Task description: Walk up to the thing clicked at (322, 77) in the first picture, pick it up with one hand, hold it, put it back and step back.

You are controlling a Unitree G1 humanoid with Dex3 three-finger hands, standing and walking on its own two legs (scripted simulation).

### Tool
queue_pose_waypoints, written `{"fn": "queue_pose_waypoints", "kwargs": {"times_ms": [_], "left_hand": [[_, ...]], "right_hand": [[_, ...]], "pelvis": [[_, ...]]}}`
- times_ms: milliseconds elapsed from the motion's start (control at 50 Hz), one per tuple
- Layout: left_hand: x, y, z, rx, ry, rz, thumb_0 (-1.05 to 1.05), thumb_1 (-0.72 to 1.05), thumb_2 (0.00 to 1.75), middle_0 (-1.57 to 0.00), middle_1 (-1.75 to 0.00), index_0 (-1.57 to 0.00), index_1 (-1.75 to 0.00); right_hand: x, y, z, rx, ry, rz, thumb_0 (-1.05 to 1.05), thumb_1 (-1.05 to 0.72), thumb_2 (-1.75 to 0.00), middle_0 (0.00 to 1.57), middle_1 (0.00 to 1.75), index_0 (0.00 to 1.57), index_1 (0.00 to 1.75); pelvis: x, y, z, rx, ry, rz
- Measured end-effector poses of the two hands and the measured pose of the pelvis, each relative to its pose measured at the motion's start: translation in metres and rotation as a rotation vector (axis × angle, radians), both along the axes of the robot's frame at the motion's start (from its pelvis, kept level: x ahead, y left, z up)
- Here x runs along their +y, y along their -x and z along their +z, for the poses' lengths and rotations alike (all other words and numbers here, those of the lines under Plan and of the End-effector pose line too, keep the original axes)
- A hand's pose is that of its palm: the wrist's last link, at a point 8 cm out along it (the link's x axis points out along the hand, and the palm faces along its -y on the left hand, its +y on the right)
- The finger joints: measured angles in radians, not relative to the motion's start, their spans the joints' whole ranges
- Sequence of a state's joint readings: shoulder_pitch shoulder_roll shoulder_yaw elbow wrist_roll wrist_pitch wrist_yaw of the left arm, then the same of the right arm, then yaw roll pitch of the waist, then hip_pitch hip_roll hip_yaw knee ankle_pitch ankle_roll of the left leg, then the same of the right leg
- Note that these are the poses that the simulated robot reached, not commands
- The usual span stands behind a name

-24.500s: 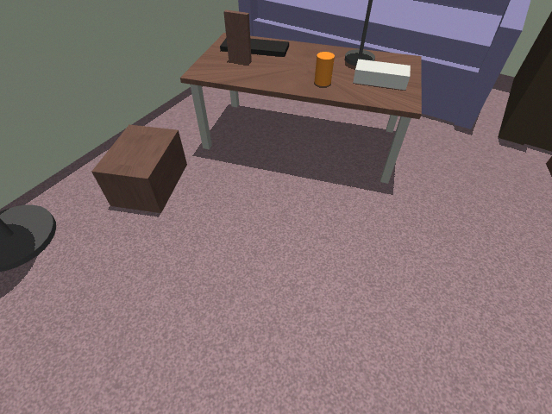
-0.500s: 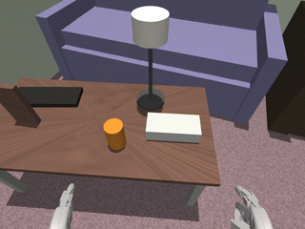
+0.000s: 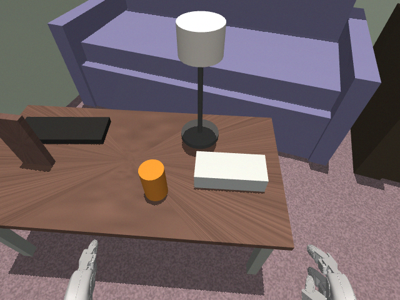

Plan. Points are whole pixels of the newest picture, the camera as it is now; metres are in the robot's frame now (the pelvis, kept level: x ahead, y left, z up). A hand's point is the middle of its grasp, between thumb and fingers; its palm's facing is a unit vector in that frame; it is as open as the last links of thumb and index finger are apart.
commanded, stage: home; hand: left
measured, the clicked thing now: (154, 180) +0.52 +0.17 -0.20
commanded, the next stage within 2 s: stand in 0.86 s
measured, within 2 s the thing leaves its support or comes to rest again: neither
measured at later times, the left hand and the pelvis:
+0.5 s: hand (118, 299) +0.16 +0.17 -0.05, palm faces +0.12 -0.96 -0.26, open 17.4 cm; pelvis +0.00 -0.01 +0.00, yaw +0 degrees
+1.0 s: hand out of the picture +0.15 +0.18 -0.05, palm faces +0.12 -0.95 -0.28, open 17.5 cm; pelvis -0.01 -0.01 +0.01, yaw +1 degrees
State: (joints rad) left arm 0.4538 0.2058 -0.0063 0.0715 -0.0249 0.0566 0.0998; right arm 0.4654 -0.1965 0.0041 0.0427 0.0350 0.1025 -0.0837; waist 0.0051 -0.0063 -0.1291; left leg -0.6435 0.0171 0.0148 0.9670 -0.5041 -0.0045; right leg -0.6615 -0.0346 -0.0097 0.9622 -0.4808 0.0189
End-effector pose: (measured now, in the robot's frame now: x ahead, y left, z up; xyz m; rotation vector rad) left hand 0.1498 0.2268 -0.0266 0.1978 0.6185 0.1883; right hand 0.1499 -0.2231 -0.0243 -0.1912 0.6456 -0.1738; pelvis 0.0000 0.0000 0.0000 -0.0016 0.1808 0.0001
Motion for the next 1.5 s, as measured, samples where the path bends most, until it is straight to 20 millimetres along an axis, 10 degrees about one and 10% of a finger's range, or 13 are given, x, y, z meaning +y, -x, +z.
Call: {"fn": "queue_pose_waypoints", "kwargs": {"times_ms": [1040,1220,1500], "left_hand": [[-0.005,0.019,0.001,0.091,-0.032,0.034,-0.01,-0.53,0.07,-0.07,-0.08,-0.07,-0.08],[0.039,0.047,-0.037,0.299,-0.114,-0.05,-0.01,-0.12,0.47,-0.17,-0.24,-0.17,-0.24],[0.064,0.111,-0.041,0.553,-0.106,0.067,0.0,0.74,0.87,-0.2,-0.3,-0.2,-0.3]], "right_hand": [[-0.02,0.01,-0.036,0.062,0.057,-0.04,0.01,-0.9,-0.9,0.2,0.3,0.2,0.3],[-0.043,0.031,-0.056,0.32,0.106,0.086,0.01,-0.9,-0.9,0.2,0.3,0.2,0.3],[-0.064,0.078,-0.053,0.515,0.094,0.005,0.01,-0.9,-0.9,0.2,0.3,0.2,0.3]], "pelvis": [[-0.007,0.011,0.005,-0.049,0.023,0.021],[-0.006,0.016,0.016,-0.144,0.0,0.022],[-0.004,0.009,0.041,-0.203,-0.004,0.029]]}}
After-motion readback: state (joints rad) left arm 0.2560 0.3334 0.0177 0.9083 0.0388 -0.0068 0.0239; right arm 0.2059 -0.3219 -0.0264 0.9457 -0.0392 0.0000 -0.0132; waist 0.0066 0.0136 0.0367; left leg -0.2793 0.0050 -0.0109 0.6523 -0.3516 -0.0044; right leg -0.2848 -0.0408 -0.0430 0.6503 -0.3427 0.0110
